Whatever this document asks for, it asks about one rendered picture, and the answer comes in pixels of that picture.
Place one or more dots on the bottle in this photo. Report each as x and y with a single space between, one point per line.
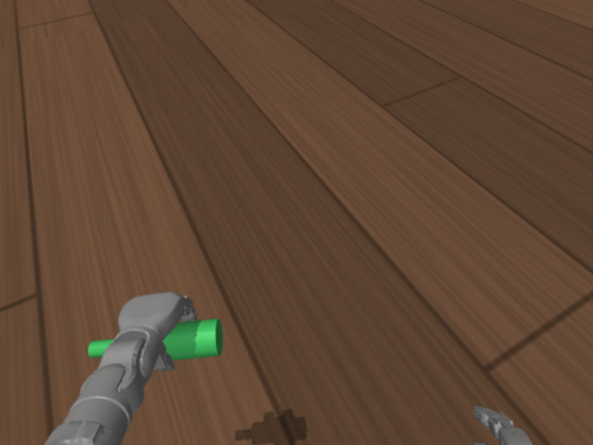
187 340

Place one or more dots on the left robot arm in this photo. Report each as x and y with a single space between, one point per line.
113 393

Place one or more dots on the left robot hand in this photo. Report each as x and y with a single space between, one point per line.
159 312

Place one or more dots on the right robot hand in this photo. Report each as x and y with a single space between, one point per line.
501 427

